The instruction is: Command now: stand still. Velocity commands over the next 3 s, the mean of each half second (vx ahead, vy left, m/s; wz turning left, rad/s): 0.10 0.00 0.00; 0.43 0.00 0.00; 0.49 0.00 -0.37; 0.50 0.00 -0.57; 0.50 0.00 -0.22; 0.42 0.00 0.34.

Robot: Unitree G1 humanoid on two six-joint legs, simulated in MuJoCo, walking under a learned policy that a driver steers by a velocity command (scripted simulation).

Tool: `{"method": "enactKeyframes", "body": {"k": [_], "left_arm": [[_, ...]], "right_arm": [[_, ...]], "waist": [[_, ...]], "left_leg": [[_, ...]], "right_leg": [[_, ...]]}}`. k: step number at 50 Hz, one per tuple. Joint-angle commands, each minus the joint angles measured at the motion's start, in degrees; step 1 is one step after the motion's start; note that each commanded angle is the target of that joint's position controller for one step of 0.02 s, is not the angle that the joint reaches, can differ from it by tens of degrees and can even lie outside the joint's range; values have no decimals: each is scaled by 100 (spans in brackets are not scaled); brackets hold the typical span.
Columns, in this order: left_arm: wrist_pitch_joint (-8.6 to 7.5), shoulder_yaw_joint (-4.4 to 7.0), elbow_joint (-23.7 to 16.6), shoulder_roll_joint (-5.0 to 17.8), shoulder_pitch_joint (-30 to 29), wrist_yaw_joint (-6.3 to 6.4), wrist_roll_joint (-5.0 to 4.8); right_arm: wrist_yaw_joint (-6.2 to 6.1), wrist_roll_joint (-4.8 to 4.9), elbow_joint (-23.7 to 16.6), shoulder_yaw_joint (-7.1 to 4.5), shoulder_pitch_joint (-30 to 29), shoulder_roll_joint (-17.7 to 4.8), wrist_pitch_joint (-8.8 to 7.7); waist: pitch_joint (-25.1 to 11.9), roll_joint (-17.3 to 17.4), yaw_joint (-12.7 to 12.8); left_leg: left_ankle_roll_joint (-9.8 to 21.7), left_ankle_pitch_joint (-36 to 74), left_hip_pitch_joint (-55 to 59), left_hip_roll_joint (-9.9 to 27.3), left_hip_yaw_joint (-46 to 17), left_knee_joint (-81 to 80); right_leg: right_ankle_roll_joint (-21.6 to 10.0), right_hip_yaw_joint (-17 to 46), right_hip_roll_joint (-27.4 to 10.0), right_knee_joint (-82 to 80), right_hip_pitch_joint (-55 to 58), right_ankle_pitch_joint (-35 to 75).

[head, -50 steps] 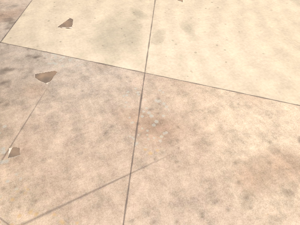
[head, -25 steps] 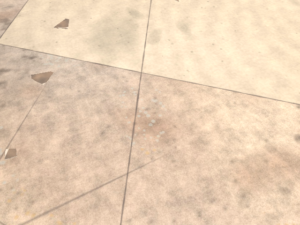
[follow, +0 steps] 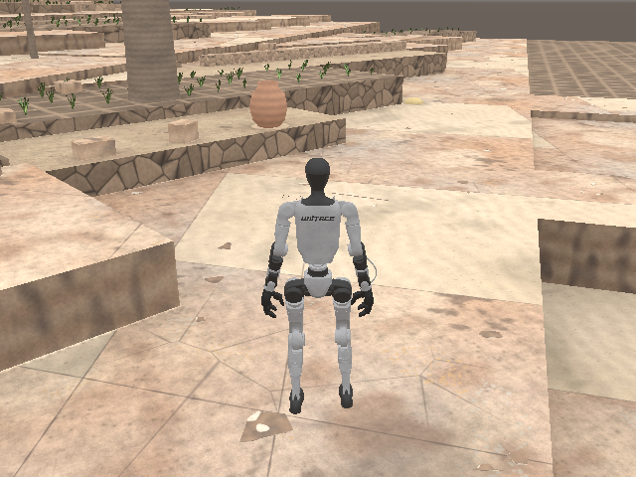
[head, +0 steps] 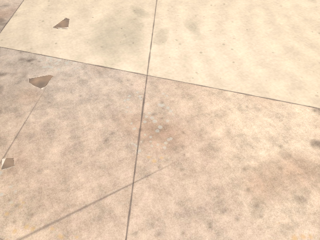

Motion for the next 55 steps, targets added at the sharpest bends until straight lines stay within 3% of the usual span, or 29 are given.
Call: {"method": "enactKeyframes", "body": {"k": [1, 12, 13, 15, 16, 18, 20, 22, 24, 25, 26, 27, 28, 29, 31, 32, 34, 37, 40, 43, 46, 47, 48, 49, 50, 51, 52, 53, 55], "left_arm": [[-24, 74, -77, 543, 317, 17, -2], [-25, 57, -72, 481, 435, 17, -8], [-19, 39, -17, 406, 536, 20, -5], [-17, 62, -36, 421, 521, 39, -61], [-54, 68, -110, 429, 419, 34, -58], [-232, 19, -302, 209, 160, -50, -59], [-433, 26, -454, 226, 19, -176, -132], [-580, 47, -447, 246, 324, -262, -204], [-611, 169, 14, 365, 1338, -282, -126], [-608, 296, 156, 725, 2148, -267, -93], [-660, 427, 168, 1460, 2816, -342, -112], [-743, 292, 86, 1105, 2361, -350, -5], [-792, 205, -129, 784, 1756, -349, -29], [-800, 152, -274, 667, 1370, -378, -36], [-736, 58, -348, 428, 1263, -404, -22], [-692, 27, -310, 350, 1454, -382, 1], [-633, 27, -282, 469, 1730, -310, 26], [-577, 52, -416, 706, 1663, -211, 53], [-577, 103, -427, 857, 1833, -174, 3], [-569, 158, -390, 875, 1868, -164, -77], [-496, 247, -470, 1054, 1632, -165, -33], [-441, 251, -512, 1052, 1515, -171, 4], [-424, 215, -610, 1008, 1389, -189, 36], [-494, 40, -742, 374, 1917, -267, 80], [-662, -75, -637, 13, 2090, -315, -75], [-792, 86, -824, 578, 1489, -324, -269], [-832, 143, -1002, 786, 966, -292, -366], [-800, 179, -1035, 765, 744, -227, -323], [-586, 254, -948, 552, 1007, -171, -223]], "right_arm": [[-17, 2, -74, -82, 378, -538, -30], [-26, 9, -24, -65, 523, -469, -37], [-35, 7, 32, -53, 629, -418, -29], [-77, 81, -4, -139, 638, -659, 2], [-88, 109, -56, -179, 664, -777, -8], [-67, 169, -75, -303, 933, -1101, -107], [-50, 151, -168, -343, 792, -1106, -211], [-12, 219, -337, -323, 335, -982, -264], [19, 247, -488, -311, 6, -931, -250], [53, 162, -574, -218, -110, -639, -305], [35, 160, -801, -147, -61, -303, -421], [47, 278, -824, -185, -97, -467, -506], [103, 331, -854, -197, -216, -548, -574], [136, 283, -798, -216, -202, -568, -623], [178, 163, -789, -352, -364, -819, -661], [221, 158, -776, -364, -390, -750, -640], [275, 145, -853, -327, -638, -508, -574], [295, 136, -1241, -223, -1597, -311, -553], [356, 171, -1456, -181, -2186, -376, -560], [433, 194, -1640, -183, -2489, -504, -592], [457, 184, -1571, -346, -1893, -864, -638], [425, 199, -1320, -480, -1028, -1082, -628], [369, 204, -1025, -611, -5, -1336, -593], [316, 32, -854, -748, 927, -1906, -558], [339, 22, -790, -648, 973, -1651, -539], [355, 72, -831, -525, 387, -1253, -578], [350, 71, -951, -444, -187, -981, -610], [387, 35, -972, -381, -608, -785, -671], [418, -55, -871, -324, -848, -537, -743]], "waist": [[153, 28, -3], [181, 27, -9], [43, 59, -11], [279, 294, -56], [536, 441, -106], [806, 1065, -265], [1037, 1130, -210], [997, 949, 125], [609, 407, 499], [192, -686, 778], [-165, -2004, 829], [141, -1288, 531], [611, -722, 330], [625, -491, 208], [573, -425, 147], [467, -512, 168], [404, -468, 202], [593, -363, 319], [708, -489, 421], [801, -479, 317], [145, -700, -186], [-392, -762, -633], [-982, -709, -1097], [-2021, 523, -959], [-2724, 1366, -827], [-1722, 1011, -775], [-974, 642, -578], [-541, 160, -339], [-312, 406, 38]], "left_leg": [[64, 857, -525, 160, -113, -591], [47, 827, -559, 155, -79, -566], [65, 248, -507, 111, -41, -619], [302, -1826, -762, 159, -240, -753], [481, -2660, -931, 399, -587, -961], [999, -3372, -812, 1328, -1868, -1576], [1356, -3004, -874, 1892, -2588, -1836], [1074, -2232, -916, 1653, -2008, -1504], [679, -1154, -1661, 850, -922, -472], [351, -432, -2238, 282, -108, 1399], [162, -1307, -3354, -305, 214, 3028], [267, -1376, -3761, 38, -369, 4153], [409, -796, -4085, 362, -473, 4535], [476, -220, -4044, 561, -384, 4447], [452, 474, -3753, 779, -191, 3802], [398, 624, -3607, 782, -55, 3610], [244, 835, -3643, 752, 148, 3225], [72, 1352, -3467, 634, 299, 1920], [70, 1781, -2972, 437, 477, 1052], [266, 1819, -2877, 410, 368, 577], [554, 1432, -1792, 62, 535, 487], [699, 1360, -736, -141, 650, 508], [908, 1371, 817, 115, 338, 556], [1717, 462, 3126, 1702, -2062, 411], [2172, -372, 3572, 2558, -4396, -878], [1776, -539, 2695, 2304, -3801, -1117], [1507, -69, 1667, 2150, -2744, -1209], [1321, 565, 706, 1937, -1971, -1407], [1050, 892, -243, 1534, -972, -1727]], "right_leg": [[-114, -113, 71, -300, 238, 682], [-138, -108, 90, -275, 205, 676], [-143, -200, 170, -249, 263, 186], [-230, -519, 475, 214, -119, -1452], [-292, -558, 517, 481, -517, -1912], [-356, -623, 460, 1532, -1207, -1413], [-569, -247, 77, 2158, -1575, -1434], [-785, -250, -17, 1038, -1015, -1451], [-661, -482, 376, -45, 920, -302], [-864, 908, -523, -700, 1798, -710], [-1690, 3528, -1822, -1707, 2420, -1458], [-1954, 4267, -2178, -1937, 1965, -2173], [-1777, 3551, -1995, -1887, 1655, -2085], [-1557, 2758, -1648, -1911, 1520, -1609], [-1196, 1538, -1138, -1947, 1477, -70], [-1134, 1157, -979, -1921, 1521, 558], [-1195, 781, -901, -1904, 1570, 1410], [-1256, 485, -849, -2092, 1173, 1582], [-1288, 304, -882, -2257, 986, 1492], [-1234, 207, -1106, -2128, 1431, 1893], [-1052, 23, -1202, -1103, 1944, 4343], [-938, -136, -1045, -106, 1819, 5172], [-753, -227, -819, 1210, 954, 4774], [-439, -348, -16, 3553, -1178, 2157], [-374, 417, 692, 5060, -2174, -1798], [-544, 791, 328, 5539, -2717, -1653], [-642, 583, 0, 5418, -2757, -1161], [-649, 490, -276, 5021, -2459, -703], [-682, 538, -559, 4457, -1726, -316]]}}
